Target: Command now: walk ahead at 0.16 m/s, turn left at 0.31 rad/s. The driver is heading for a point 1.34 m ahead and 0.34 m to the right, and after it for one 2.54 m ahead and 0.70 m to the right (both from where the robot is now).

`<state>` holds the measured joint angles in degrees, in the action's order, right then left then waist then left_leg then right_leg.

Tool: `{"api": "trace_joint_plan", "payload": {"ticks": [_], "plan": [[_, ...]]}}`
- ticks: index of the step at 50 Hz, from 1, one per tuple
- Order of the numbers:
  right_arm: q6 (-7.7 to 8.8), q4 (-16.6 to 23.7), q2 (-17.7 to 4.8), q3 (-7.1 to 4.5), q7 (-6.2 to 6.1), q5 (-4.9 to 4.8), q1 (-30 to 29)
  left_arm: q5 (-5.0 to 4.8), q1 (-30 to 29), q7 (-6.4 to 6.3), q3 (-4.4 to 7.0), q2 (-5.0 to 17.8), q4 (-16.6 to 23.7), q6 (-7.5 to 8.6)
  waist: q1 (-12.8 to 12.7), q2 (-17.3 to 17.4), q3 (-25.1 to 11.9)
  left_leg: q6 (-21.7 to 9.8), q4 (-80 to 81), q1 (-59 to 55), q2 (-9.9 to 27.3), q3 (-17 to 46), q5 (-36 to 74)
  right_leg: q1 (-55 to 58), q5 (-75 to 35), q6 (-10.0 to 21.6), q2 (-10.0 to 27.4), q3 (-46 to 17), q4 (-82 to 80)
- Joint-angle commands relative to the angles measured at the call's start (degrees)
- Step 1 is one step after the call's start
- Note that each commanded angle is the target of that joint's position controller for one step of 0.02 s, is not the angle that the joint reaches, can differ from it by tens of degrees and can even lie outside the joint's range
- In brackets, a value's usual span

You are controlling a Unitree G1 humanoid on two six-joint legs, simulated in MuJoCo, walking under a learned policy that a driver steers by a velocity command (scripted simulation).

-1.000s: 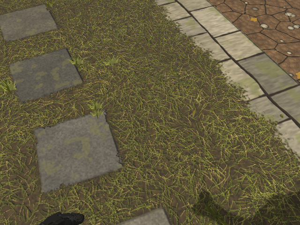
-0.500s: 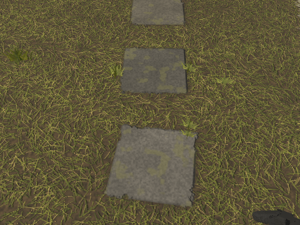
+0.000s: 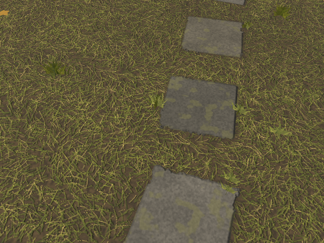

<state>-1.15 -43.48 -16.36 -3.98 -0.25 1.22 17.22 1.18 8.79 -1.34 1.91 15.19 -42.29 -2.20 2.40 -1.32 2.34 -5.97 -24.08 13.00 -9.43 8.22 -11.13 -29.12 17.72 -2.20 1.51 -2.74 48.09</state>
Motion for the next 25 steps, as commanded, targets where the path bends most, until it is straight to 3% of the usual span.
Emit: {"api": "trace_joint_plan", "payload": {"ticks": [1,3,5,6,7,8,9,10,12,15,19,22,25], "plan": [[0.28,2.17,-7.57,-1.65,0.02,0.65,3.23,-0.05,-1.04,0.29,0.96,4.95,3.99,1.34,0.86,7.29,-4.77,-7.99,4.32,-5.65,17.5,16.09,10.08,2.67,3.84,1.46,-1.16,0.86,-4.85],[0.23,1.88,-7.7,-1.52,0.05,0.81,2.47,-0.02,-0.07,0.59,0.8,4.57,3.82,2.12,-0.15,7.41,-2.28,-7.55,4.76,-2.31,16.69,18.56,-2.26,8.09,6.11,2.88,-2.51,1.78,-12.76],[0.73,1.7,-6.03,-0.8,-0.39,-0.04,0.92,0.48,5.49,0.19,0.29,2.97,1.88,3.72,-4.15,4.11,-1.16,-4.49,0.92,5.46,13.32,17.63,-8.43,22.07,-0.43,4.77,-1.93,1.22,-27.46],[1.59,2.61,-1.79,0.49,-0.39,-0.32,0.8,1.31,8.62,-0.48,0.71,6.08,1.27,4.56,-4.82,-4.22,-2.54,-1.51,-8.39,11.19,8.99,11.63,-14.53,29.01,5.77,6.85,7.91,-9.83,-33.19],[2.26,4.37,-1.24,0.81,-0.27,-0.9,-0.27,1.29,11.39,-0.36,2.46,13.26,0.56,4.53,-5.42,-13.33,-1.73,0.59,-18.88,22.91,-0.68,0.48,-20.45,33.11,13.65,13.26,18.77,-30.41,-39.49],[2.55,4.39,-6.9,-0.49,-0.35,1.12,-2.41,0.94,13.35,0.08,3.2,12.83,-1.37,4.33,-5.63,-7.42,2.34,1.2,-26.35,26.8,2.96,0.36,-20.67,29.71,13.38,16.71,21.3,-33.58,-38.68],[2.86,3.48,-7.28,-0.81,0.26,1.21,-2.75,0.27,11.89,0.59,2.37,9.49,-1.28,4.59,-4.42,-2.7,3.79,1.55,-28.78,26.65,4.98,1.18,-16.56,28.41,14.44,16.39,18.45,-29.16,-38.4],[2.95,2.57,-6.44,-0.64,0.97,0.96,-2.2,-0.15,9.8,0.92,1.96,7.53,-1.2,4.82,-3.24,-2.41,4.35,2.46,-28.91,25.92,6.31,0.41,-12.86,27.64,12.97,14.4,15.21,-24.07,-39.21],[2.81,1.79,-5.52,-0.41,2.12,1.37,-2.39,-0.35,9.18,0.96,1.63,6.2,-1.81,5.52,-3.01,-5.98,2.87,4.0,-30.17,24.85,7.81,-3.19,-7.05,28.59,2.63,12.42,10.87,-16.53,-40.17],[2.65,2.47,-3.71,0.25,2.65,1.23,-6.14,-0.69,12.7,1.48,1.84,6.01,-4.1,6.46,-3.83,-4.73,1.15,5.63,-30.26,26.22,9.71,-6.69,-2.89,30.63,-11.89,12.91,9.47,-11.04,-39.86],[2.59,4.36,-1.65,1.3,2.95,1.02,-13.87,-0.71,16.51,1.57,1.91,5.72,-6.77,6.61,-5.95,-4.93,2.0,6.95,-22.41,26.68,11.3,-10.14,0.64,31.19,-20.0,12.99,8.33,-6.82,-39.72],[2.78,5.52,-0.96,1.9,3.1,0.65,-18.3,-0.38,18.72,1.58,2.07,6.51,-8.45,6.68,-6.97,-5.22,2.75,6.13,-14.8,22.49,10.78,-11.93,2.3,29.85,-24.39,12.69,8.7,-4.99,-38.56],[2.96,5.75,-1.86,1.79,2.66,0.48,-18.68,-0.26,18.84,1.42,2.29,7.59,-9.51,6.66,-5.98,-5.52,3.01,3.77,-10.42,16.76,9.93,-12.73,1.48,29.23,-29.42,12.16,10.81,-5.01,-36.65]]}}
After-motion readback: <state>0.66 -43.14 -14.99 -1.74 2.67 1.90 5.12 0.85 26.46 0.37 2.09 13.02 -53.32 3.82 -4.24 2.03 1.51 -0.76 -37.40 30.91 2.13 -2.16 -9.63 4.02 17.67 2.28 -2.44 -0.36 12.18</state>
